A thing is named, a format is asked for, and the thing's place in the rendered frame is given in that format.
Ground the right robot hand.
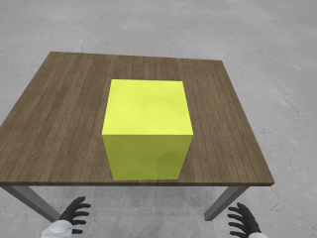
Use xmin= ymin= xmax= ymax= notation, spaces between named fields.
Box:
xmin=227 ymin=202 xmax=261 ymax=238

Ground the left robot hand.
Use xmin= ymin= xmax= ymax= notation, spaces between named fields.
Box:
xmin=59 ymin=196 xmax=91 ymax=234

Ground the robot left forearm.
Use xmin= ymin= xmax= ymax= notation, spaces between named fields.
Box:
xmin=41 ymin=219 xmax=72 ymax=238

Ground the carton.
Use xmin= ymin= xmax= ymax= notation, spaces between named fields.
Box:
xmin=101 ymin=79 xmax=193 ymax=180

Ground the table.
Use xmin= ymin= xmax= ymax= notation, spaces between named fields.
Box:
xmin=0 ymin=51 xmax=275 ymax=223

